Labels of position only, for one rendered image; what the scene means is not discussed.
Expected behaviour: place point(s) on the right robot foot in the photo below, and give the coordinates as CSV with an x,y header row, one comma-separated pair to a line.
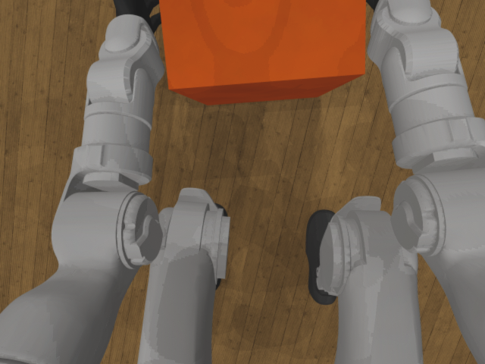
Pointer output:
x,y
317,225

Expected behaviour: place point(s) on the left robot hand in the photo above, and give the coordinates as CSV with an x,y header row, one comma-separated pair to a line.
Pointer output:
x,y
142,8

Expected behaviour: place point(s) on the robot left forearm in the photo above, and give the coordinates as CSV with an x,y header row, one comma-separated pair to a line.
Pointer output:
x,y
114,155

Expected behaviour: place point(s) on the carton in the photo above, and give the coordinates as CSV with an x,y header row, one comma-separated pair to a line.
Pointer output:
x,y
234,51

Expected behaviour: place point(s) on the left robot upper arm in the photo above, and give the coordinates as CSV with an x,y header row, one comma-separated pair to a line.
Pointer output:
x,y
100,239

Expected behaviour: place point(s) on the right robot upper arm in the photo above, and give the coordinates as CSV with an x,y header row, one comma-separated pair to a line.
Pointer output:
x,y
441,216

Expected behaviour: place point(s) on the left robot shin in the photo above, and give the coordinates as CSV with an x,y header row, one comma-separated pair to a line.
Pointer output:
x,y
186,194

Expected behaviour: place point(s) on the robot right forearm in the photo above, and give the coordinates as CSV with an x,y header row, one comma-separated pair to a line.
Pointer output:
x,y
426,90

